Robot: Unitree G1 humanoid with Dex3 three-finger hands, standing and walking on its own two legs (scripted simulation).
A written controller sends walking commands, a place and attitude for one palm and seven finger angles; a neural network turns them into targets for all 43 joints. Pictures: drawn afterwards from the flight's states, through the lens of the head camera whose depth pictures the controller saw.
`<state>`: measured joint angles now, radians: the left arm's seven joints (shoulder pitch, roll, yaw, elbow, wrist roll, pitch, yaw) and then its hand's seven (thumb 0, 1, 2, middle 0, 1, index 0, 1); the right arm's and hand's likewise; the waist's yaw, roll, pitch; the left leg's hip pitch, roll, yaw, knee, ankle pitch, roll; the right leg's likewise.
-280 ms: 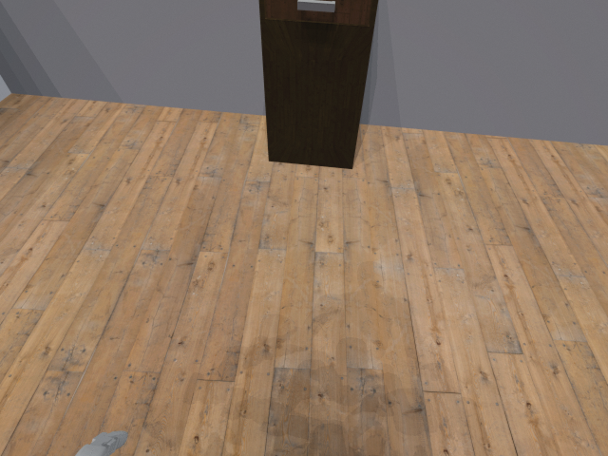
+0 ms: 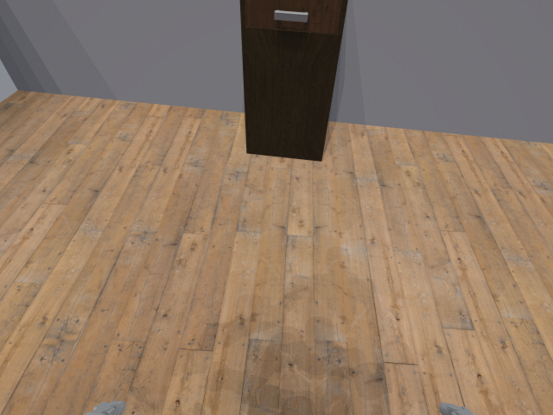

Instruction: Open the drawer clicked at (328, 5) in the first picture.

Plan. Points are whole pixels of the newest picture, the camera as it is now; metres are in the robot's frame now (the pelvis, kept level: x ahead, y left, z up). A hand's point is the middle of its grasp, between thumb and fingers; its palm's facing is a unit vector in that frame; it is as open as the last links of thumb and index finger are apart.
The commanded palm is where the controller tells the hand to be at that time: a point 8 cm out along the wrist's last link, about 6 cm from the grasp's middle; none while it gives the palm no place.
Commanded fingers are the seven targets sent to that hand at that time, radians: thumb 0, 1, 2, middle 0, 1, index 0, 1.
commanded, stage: stand and wait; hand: left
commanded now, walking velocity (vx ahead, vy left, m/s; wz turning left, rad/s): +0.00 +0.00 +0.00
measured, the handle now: (291, 14) +1.61 +0.04 +0.01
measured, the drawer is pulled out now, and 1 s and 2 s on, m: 0.00 0.00 0.00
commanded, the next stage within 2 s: look at it before walking up in 0.68 s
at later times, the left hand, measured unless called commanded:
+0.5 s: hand out of the picture +0.04 +0.24 -0.15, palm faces -0.03 -0.94 -0.33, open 7.4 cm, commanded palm none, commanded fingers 0.00 0.90 0.90 -0.20 -0.30 -0.20 -0.30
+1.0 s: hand out of the picture +0.06 +0.23 -0.15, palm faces -0.03 -0.95 -0.32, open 7.4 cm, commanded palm none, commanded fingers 0.00 0.90 0.90 -0.20 -0.30 -0.20 -0.30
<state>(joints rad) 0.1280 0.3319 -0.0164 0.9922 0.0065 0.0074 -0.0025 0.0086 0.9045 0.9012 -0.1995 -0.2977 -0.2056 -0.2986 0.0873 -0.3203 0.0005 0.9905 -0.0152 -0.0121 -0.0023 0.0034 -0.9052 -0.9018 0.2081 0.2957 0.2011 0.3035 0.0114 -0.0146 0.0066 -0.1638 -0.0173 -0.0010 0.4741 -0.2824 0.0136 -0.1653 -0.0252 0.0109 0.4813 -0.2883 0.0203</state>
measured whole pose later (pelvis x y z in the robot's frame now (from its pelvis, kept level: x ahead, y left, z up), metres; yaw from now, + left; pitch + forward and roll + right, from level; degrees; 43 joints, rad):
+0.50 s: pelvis -0.02 -0.01 +0.01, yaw +0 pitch -2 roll +0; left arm 0.15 0.34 -0.01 1.08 0.01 0.01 -0.01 0.01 0.91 0.90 -0.20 -0.30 -0.20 -0.30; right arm 0.14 -0.34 0.00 1.10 -0.01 -0.01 0.00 0.00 -0.91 -0.90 0.21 0.30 0.20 0.30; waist 0.01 0.00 0.03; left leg -0.16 0.00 0.00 0.40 -0.21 0.00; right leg -0.16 -0.01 0.01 0.42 -0.22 0.01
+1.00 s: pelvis -0.02 -0.01 +0.01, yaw +0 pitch -2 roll +0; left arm 0.13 0.33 -0.01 1.09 0.01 0.00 -0.01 0.01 0.91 0.90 -0.20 -0.30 -0.21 -0.30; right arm 0.12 -0.34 0.00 1.11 -0.01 -0.01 0.00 0.00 -0.91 -0.90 0.21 0.30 0.20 0.30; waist 0.00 -0.01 0.03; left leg -0.15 0.01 0.00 0.39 -0.21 -0.01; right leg -0.16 0.00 0.01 0.40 -0.21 0.00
